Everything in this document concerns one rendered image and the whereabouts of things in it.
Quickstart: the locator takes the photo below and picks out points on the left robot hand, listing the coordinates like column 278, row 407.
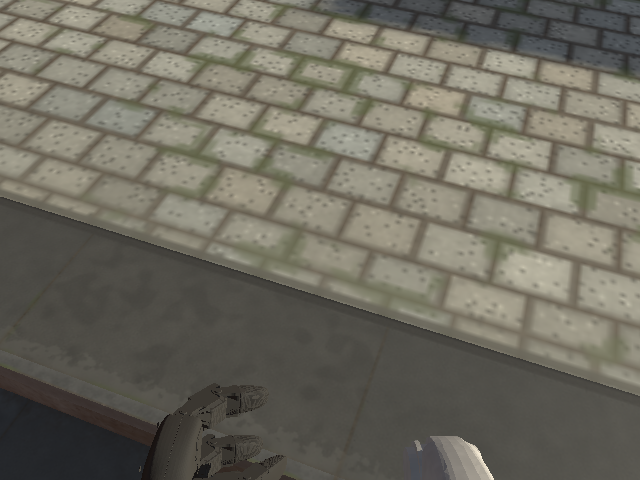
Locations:
column 178, row 451

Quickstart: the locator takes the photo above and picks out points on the right robot thigh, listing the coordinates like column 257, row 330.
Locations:
column 444, row 458

